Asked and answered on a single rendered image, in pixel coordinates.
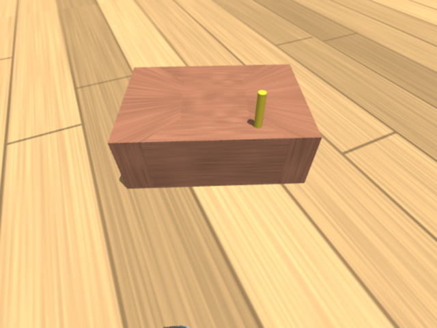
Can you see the can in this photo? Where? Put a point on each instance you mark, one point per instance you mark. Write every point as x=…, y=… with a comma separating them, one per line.
x=259, y=113

